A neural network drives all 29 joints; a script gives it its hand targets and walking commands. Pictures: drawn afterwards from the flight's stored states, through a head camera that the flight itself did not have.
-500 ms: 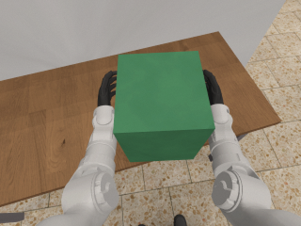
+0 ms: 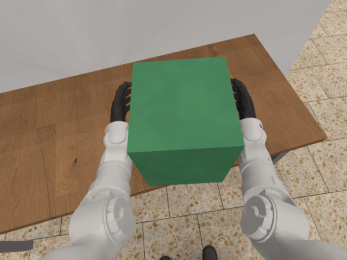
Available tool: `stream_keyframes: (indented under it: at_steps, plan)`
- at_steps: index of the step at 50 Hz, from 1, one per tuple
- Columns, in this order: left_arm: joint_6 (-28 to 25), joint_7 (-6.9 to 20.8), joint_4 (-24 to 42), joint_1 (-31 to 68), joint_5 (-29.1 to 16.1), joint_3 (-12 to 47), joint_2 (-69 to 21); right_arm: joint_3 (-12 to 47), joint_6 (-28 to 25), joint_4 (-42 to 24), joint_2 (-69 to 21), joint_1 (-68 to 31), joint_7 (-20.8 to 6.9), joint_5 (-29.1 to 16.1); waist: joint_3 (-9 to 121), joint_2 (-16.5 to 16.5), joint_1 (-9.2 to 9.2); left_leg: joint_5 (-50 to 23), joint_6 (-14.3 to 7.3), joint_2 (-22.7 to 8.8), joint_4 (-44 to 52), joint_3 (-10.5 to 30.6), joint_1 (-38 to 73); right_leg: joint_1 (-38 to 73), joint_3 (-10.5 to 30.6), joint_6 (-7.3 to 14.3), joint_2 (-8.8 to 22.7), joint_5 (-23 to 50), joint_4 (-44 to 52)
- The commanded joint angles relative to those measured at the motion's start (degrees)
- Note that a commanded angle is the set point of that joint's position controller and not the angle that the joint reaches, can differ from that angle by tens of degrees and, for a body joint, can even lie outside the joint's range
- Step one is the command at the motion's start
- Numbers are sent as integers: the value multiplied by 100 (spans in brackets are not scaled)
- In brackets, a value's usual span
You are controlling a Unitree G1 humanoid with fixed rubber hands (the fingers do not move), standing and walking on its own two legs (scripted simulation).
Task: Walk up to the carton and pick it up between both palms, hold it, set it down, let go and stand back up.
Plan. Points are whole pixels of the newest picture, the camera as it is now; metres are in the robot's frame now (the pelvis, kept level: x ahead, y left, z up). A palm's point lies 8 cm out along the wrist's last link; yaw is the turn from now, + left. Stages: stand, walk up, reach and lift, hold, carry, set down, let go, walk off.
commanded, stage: reach and lift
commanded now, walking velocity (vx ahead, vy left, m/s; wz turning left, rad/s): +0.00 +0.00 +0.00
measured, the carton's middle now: (182, 129) +0.41 -0.03 +0.00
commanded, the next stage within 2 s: none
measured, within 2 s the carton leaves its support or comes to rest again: leaves its support in 1.32 s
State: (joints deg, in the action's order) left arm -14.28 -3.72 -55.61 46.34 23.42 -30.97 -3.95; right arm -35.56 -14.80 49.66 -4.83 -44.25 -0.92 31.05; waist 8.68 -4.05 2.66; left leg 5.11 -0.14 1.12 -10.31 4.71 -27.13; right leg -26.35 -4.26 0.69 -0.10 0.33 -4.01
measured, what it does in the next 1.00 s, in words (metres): stands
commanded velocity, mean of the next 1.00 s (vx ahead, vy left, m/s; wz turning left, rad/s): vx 0.00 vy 0.00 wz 0.00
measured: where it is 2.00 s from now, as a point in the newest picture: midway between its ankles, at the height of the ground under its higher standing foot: outside the picture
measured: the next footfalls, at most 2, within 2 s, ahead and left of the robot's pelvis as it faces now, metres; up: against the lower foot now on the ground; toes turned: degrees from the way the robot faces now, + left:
none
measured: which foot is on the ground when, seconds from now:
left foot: down 0.00-1.00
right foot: down 0.00-1.00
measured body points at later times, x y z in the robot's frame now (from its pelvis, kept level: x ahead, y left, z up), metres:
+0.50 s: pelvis +0.00 +0.00 +0.00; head +0.11 -0.02 +0.43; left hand +0.45 +0.11 +0.03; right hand +0.43 -0.18 +0.03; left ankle -0.03 +0.12 -0.75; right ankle -0.01 -0.11 -0.75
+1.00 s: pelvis -0.01 +0.00 +0.00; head +0.09 -0.02 +0.43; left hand +0.44 +0.11 +0.04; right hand +0.42 -0.18 +0.03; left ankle -0.03 +0.12 -0.75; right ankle -0.01 -0.11 -0.75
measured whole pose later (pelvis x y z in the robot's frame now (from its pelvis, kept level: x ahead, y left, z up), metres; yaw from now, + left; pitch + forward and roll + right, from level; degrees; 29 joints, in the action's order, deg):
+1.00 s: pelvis -0.01 +0.00 +0.00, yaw +0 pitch +26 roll +0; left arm -20.6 -7.2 -66.8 49.0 15.5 -27.5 -1.7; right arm -30.8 -21.5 60.4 -0.6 -45.4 4.7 25.8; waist 15.3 -3.4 1.9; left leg 3.8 -0.1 1.2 -11.3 4.1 -33.7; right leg -33.1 -4.0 0.7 0.1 1.2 -5.6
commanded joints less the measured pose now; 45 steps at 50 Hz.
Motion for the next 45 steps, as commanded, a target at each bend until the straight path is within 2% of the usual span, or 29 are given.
stream_keyframes:
  at_steps: [1,17,30,45]
  plan:
    - [-160,533,32,2643,220,1364,-2853,1572,-310,131,-2965,-2553,-329,280,3846,244,1,-2039,138,28,-137,-212,74,3674,82,-167,41,3311,-1171]
    - [-227,506,-137,2814,271,1290,-2876,1481,-447,270,-2995,-2680,-319,410,3962,178,-10,-2021,159,-13,-142,-197,158,3330,45,-146,39,3104,-1115]
    - [-471,473,-402,3130,112,1542,-3089,1872,-757,583,-3116,-2921,-259,246,4500,223,14,-2271,153,-18,-217,-210,25,3433,101,-165,35,3555,-1229]
    - [-862,455,-852,3546,-253,1869,-3032,2343,-1103,925,-2977,-3305,-209,6,5016,356,51,-2171,157,-39,-310,-209,35,3207,136,-187,-22,3488,-1335]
